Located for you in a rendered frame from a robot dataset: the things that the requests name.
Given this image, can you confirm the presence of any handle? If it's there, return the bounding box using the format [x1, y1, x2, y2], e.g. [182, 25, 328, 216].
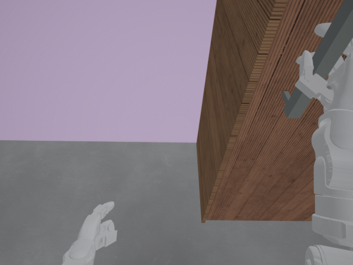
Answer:
[282, 0, 353, 118]

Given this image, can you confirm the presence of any robot right forearm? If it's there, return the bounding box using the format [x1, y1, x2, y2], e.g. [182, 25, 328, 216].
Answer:
[312, 109, 353, 251]

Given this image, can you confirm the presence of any right robot upper arm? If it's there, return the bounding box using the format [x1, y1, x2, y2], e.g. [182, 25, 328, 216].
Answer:
[305, 245, 353, 265]

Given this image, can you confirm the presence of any robot left forearm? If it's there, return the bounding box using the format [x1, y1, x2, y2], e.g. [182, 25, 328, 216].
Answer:
[62, 238, 96, 265]

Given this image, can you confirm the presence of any wardrobe door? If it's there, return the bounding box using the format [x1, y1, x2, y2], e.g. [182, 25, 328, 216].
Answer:
[206, 0, 346, 221]

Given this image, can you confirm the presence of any robot left hand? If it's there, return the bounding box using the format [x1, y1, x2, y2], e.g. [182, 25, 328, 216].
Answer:
[77, 202, 117, 251]

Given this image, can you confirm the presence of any robot right hand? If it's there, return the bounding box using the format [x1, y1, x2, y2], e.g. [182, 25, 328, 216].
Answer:
[295, 23, 353, 113]

